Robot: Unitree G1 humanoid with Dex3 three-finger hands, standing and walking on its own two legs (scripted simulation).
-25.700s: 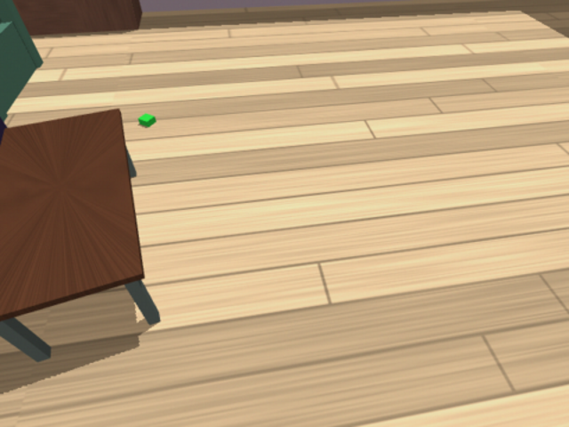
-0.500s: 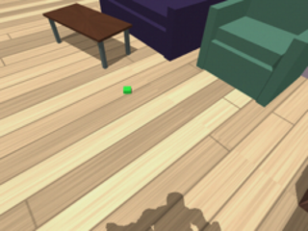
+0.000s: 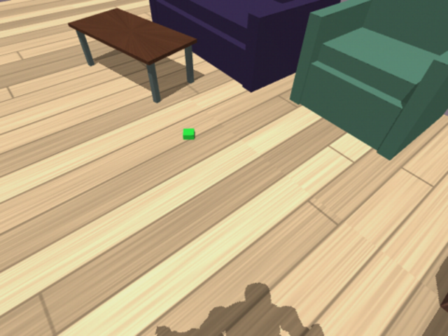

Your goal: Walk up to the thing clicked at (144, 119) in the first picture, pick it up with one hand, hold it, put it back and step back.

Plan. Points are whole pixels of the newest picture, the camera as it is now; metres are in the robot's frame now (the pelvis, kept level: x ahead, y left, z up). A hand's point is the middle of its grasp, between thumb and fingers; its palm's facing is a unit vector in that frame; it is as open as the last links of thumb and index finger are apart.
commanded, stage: walk up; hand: left
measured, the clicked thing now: (188, 134) +1.49 +0.23 -0.76
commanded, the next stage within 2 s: none
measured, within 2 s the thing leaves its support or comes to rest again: neither
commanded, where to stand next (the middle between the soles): +1.09 +0.00 m, yaw -2 degrees
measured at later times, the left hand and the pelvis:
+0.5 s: hand (51, 320) +0.20 +0.36 -0.16, palm faces -0.03 -0.95 -0.31, open 7.4 cm; pelvis +0.16 +0.08 +0.00, yaw +0 degrees
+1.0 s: hand (120, 193) +0.51 +0.28 -0.13, palm faces -0.04 -0.93 -0.37, open 7.4 cm; pelvis +0.42 +0.02 -0.01, yaw -3 degrees
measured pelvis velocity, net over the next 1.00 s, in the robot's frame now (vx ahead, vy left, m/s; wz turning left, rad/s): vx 0.42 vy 0.02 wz -0.05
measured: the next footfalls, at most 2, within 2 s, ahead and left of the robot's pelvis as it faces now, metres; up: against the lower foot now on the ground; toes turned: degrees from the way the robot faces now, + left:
left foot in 0.22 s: +0.20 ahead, +0.18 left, +0.00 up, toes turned +7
right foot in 0.74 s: +0.45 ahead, -0.09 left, +0.00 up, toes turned -7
